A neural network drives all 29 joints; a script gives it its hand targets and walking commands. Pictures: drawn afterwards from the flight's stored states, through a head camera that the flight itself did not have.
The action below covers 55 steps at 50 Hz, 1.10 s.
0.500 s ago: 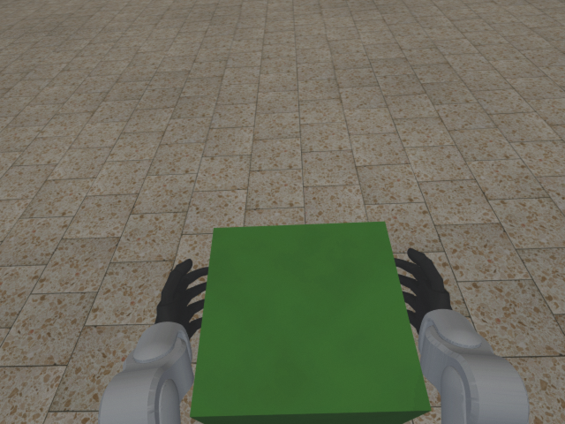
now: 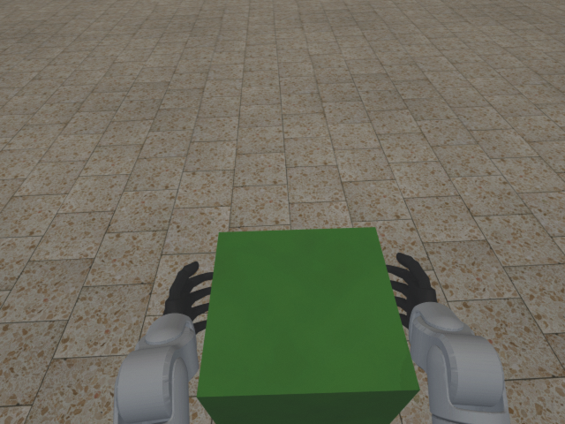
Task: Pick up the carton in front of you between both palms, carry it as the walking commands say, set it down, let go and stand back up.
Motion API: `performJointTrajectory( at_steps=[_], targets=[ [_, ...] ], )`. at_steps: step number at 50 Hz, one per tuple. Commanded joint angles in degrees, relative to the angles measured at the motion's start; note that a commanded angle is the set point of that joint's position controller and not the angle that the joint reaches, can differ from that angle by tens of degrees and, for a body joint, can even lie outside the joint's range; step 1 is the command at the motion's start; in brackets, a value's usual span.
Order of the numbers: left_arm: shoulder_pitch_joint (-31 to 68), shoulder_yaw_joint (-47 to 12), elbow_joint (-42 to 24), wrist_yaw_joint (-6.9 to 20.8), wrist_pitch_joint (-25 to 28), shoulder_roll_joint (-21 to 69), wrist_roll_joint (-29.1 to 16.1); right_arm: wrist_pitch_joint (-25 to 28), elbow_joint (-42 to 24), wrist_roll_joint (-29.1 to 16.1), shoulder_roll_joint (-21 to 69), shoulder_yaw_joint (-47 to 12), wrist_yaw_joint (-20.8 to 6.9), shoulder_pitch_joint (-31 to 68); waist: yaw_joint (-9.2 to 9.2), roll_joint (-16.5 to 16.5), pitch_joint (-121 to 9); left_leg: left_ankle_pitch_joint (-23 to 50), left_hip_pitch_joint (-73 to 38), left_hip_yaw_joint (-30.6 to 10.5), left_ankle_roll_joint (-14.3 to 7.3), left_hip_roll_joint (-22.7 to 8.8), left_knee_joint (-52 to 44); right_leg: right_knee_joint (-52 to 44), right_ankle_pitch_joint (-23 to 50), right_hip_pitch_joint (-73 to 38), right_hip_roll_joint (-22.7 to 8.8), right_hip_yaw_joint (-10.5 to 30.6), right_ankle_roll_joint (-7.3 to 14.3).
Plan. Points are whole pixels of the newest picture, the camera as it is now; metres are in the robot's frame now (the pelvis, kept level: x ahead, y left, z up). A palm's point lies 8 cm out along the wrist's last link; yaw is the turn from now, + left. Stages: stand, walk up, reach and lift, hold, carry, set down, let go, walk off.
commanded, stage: carry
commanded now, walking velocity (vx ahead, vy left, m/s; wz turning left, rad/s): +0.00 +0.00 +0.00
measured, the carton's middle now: (300, 341) +0.25 +0.00 +0.00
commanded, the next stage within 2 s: none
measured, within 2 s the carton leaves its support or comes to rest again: neither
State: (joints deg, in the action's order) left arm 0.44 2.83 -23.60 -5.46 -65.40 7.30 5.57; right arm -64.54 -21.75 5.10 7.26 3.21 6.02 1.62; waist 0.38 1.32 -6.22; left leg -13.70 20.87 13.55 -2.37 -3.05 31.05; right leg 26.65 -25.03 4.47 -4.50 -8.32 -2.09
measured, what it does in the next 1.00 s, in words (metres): shifts its weight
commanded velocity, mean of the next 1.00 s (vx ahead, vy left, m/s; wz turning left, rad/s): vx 0.00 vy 0.00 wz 0.00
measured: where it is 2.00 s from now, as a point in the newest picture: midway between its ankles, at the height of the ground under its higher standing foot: outside the picture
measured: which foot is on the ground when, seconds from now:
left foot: down 0.00-1.00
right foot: down 0.00-1.00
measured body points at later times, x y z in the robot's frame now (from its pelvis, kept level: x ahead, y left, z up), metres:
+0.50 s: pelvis -0.05 -0.01 +0.00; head -0.06 -0.01 +0.45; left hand +0.25 +0.14 +0.02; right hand +0.25 -0.16 +0.02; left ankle +0.03 +0.10 -0.73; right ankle -0.13 -0.11 -0.73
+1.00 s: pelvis -0.06 -0.02 +0.00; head -0.07 -0.02 +0.45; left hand +0.24 +0.13 +0.03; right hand +0.24 -0.17 +0.03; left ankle +0.03 +0.10 -0.73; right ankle -0.13 -0.11 -0.73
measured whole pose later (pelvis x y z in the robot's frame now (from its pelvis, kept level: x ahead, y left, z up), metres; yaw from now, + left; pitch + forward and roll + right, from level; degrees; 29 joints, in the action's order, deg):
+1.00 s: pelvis -0.06 -0.02 +0.00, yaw +0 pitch +1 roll +0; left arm 10.7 8.6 6.3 -1.1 -42.7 7.9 12.4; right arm -42.1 7.3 12.4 8.0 9.6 1.6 11.3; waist 0.1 0.5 -3.3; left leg -7.3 22.8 12.3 -1.4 -5.7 29.3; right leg 31.1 -23.2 9.1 -1.8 -9.0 1.1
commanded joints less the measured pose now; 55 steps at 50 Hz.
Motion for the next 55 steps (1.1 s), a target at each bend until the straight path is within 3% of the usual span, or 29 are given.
performJointTrajectory(
  at_steps=[1,12,21,26,32,37,55],
  targets=[
    [21.9,-33.9,-1.3,8.7,3.4,40.4,-13.1,2.7,-1.6,-13.3,41.6,-34.6,-9.4,20.5,-0.4,0.6,-11.6,28.6,-12.7,-6.6,-0.7,-6.4,1.2,-0.6,38.5,1.4,-6.2,2.3,0.5],
    [26.1,-27.0,11.9,10.6,13.3,37.5,-7.7,12.5,10.5,-7.8,38.5,-27.7,-11.1,25.1,-0.51,-0.1,-8.2,20.7,-12.5,-7.2,0.0,-7.0,-2.0,-3.0,21.7,6.2,-5.3,3.0,2.2],
    [32.3,-21.7,25.8,13.0,24.8,39.4,-3.8,24.0,24.8,-3.8,39.9,-21.7,-14.0,31.5,-0.42,-1.0,-9.0,16.0,-12.4,-7.8,0.5,-7.2,-3.8,-3.7,15.1,8.1,-4.5,3.7,3.0],
    [36.7,-23.5,28.9,14.8,29.3,44.7,-4.4,28.4,28.4,-4.3,45.2,-23.6,-15.9,35.5,-0.4,-1.3,-10.3,15.5,-12.7,-8.0,0.5,-7.3,-4.0,-3.3,13.9,8.2,-4.2,4.1,3.3],
    [35.9,-28.0,25.1,15.7,26.9,49.6,-6.8,26.2,24.6,-6.8,50.0,-27.9,-16.8,34.4,-0.43,-1.4,-12.6,18.7,-13.1,-7.7,0.3,-7.4,-3.1,-1.9,17.1,7.3,-4.0,4.1,3.4],
    [33.3,-26.1,25.9,15.7,24.7,48.4,-5.8,23.9,25.0,-5.6,48.6,-25.8,-16.7,32.1,-0.45,-1.1,-12.1,19.5,-12.3,-7.6,0.2,-7.5,-2.7,-1.4,18.7,7.7,-4.0,4.2,3.4],
    [35.1,-25.9,26.2,16.0,24.7,49.4,-5.9,23.9,25.4,-5.9,49.7,-25.9,-17.1,34.2,-0.41,-1.0,-11.4,17.9,-11.6,-7.2,0.7,-7.3,-2.9,-1.7,18.6,8.5,-4.1,4.6,3.8]
  ],
)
